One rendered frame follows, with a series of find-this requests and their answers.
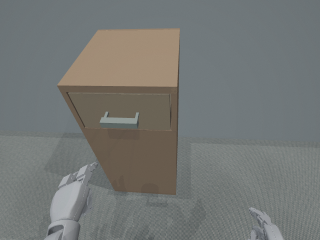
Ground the drawer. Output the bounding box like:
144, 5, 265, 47
68, 92, 172, 130

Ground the left robot forearm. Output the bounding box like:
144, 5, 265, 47
44, 219, 81, 240

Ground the right robot hand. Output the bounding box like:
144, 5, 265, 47
247, 207, 285, 240

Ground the left robot hand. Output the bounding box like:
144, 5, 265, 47
49, 161, 98, 223

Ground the cabinet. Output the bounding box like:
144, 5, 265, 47
57, 28, 180, 195

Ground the handle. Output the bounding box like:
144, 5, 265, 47
99, 111, 140, 129

